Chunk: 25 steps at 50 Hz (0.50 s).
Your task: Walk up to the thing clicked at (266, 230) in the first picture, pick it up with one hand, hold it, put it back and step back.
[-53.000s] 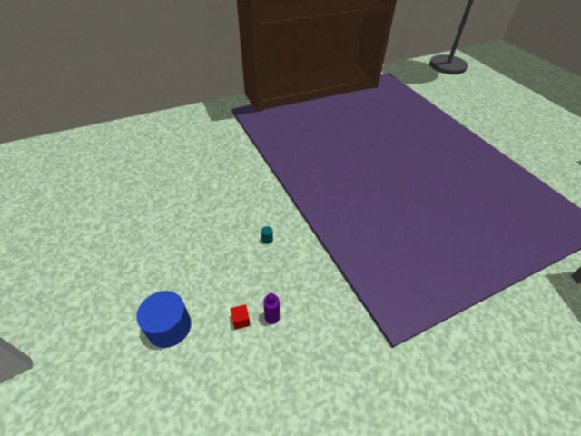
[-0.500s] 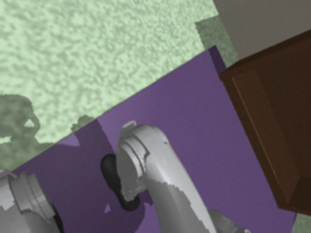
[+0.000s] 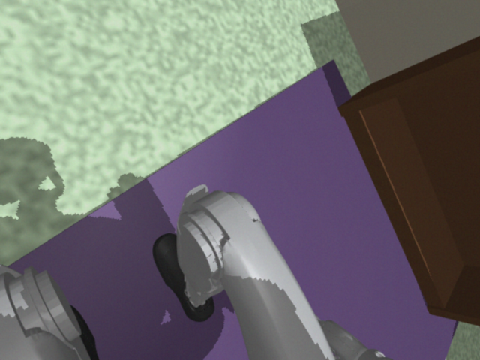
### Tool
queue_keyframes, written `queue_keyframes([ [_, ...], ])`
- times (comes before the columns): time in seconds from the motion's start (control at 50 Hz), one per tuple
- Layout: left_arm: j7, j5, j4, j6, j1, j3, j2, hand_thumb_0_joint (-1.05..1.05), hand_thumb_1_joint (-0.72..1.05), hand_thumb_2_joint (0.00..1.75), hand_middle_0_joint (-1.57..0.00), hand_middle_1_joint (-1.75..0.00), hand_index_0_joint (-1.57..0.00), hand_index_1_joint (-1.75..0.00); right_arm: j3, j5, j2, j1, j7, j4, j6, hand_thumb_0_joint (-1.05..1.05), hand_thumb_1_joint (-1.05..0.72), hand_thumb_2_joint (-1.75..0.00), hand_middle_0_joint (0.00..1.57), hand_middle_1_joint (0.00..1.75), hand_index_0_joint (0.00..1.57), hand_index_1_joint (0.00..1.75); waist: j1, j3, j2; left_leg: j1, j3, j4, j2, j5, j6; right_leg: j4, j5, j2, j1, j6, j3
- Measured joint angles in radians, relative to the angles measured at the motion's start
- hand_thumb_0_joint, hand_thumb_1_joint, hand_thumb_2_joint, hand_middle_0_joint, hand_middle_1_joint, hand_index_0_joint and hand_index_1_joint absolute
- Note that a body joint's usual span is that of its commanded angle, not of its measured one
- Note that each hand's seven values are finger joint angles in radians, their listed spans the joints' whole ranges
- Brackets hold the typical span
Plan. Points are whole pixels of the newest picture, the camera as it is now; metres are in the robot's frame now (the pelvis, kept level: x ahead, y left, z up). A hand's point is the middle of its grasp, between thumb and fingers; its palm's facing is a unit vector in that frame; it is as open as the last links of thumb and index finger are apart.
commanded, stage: open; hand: left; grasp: from above
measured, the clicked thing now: out of the picture +0.48 +0.32 -0.30
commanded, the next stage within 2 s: withdraw in 0.08 s
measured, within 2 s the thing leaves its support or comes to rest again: neither
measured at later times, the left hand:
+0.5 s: hand out of the picture +0.49 +0.33 -0.18, palm faces -0.27 -0.10 -0.96, open 13.0 cm
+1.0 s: hand out of the picture +0.44 +0.30 -0.09, palm faces -0.49 -0.09 -0.87, open 13.6 cm
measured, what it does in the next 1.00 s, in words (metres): rises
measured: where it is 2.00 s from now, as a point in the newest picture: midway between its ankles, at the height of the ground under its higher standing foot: (143, 329)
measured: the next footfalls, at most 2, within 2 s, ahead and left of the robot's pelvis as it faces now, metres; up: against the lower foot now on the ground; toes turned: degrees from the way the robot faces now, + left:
none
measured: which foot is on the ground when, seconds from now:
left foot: down 0.00-1.00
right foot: down 0.00-1.00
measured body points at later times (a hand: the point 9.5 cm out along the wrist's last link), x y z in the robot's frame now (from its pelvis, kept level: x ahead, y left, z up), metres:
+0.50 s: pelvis +0.01 +0.00 +0.01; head +0.26 +0.12 +0.36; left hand +0.50 +0.33 -0.13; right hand +0.05 -0.26 -0.05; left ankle +0.07 +0.12 -0.28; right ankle +0.13 -0.10 -0.28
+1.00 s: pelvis -0.01 -0.01 +0.05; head +0.21 +0.08 +0.44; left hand +0.46 +0.30 -0.04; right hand +0.09 -0.29 -0.04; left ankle +0.07 +0.12 -0.28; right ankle +0.13 -0.10 -0.28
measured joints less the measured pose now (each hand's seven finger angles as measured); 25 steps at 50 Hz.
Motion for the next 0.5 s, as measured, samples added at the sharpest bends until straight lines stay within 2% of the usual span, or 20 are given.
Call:
queue_keyframes([
  [0.24,-0.005,0.008,-0.02,-0.009,0.004,-0.006,0.005,0.0,-0.24,0.79,-0.29,-0.85,-0.29,-0.83,0.0,-0.001,-0.004,0.01,-0.004,-0.004,0.004,0.0,-0.9,-0.9,0.2,0.3,0.2,0.3,0.003,0.0,-0.006,0.005,-0.003,-0.003,-0.001,-0.005,-0.002,-0.004,-0.005,0.0,0.006,-0.001,-0.002],
  [0.3,-0.007,0.013,-0.053,-0.006,0.018,0.013,-0.001,0.0,-0.26,0.8,-0.28,-0.84,-0.28,-0.83,-0.007,-0.001,-0.002,0.015,-0.003,-0.005,0.003,0.0,-0.9,-0.9,0.2,0.3,0.2,0.3,0.008,-0.005,-0.004,0.004,-0.004,-0.004,-0.002,-0.005,-0.003,-0.006,-0.006,-0.001,0.006,-0.001,-0.003],
  [0.36,-0.014,0.015,-0.13,0.003,0.045,0.036,-0.028,0.0,-0.28,0.81,-0.28,-0.82,-0.28,-0.81,-0.032,0.002,0.004,0.032,0.0,0.001,0.004,0.0,-0.91,-0.91,0.2,0.3,0.21,0.3,0.024,-0.027,0.008,-0.001,-0.001,-0.008,-0.003,-0.007,-0.006,-0.007,-0.009,-0.003,0.0,-0.004,-0.001],
  [0.44,-0.04,0.001,-0.259,0.03,0.1,0.052,-0.09,0.0,-0.3,0.82,-0.29,-0.8,-0.28,-0.8,-0.083,0.017,0.016,0.059,0.017,0.03,0.018,0.0,-0.91,-0.91,0.2,0.3,0.21,0.3,0.053,-0.096,0.046,-0.007,0.009,-0.02,-0.007,-0.016,-0.012,-0.006,-0.024,-0.009,-0.011,-0.012,0.007],
  [0.46,-0.051,-0.009,-0.293,0.043,0.117,0.049,-0.11,0.0,-0.3,0.83,-0.29,-0.79,-0.28,-0.79,-0.1,0.025,0.021,0.066,0.021,0.038,0.025,0.0,-0.91,-0.91,0.2,0.3,0.21,0.3,0.063,-0.12,0.061,-0.008,0.014,-0.025,-0.008,-0.019,-0.013,-0.006,-0.03,-0.011,-0.014,-0.015,0.011],
  [0.5,-0.077,-0.036,-0.347,0.075,0.142,0.015,-0.157,0.0,-0.31,0.83,-0.29,-0.79,-0.27,-0.79,-0.131,0.044,0.028,0.076,0.027,0.056,0.043,0.0,-0.91,-0.91,0.2,0.3,0.21,0.3,0.087,-0.173,0.092,-0.007,0.025,-0.039,-0.01,-0.023,-0.014,-0.01,-0.04,-0.015,-0.018,-0.018,0.02],
])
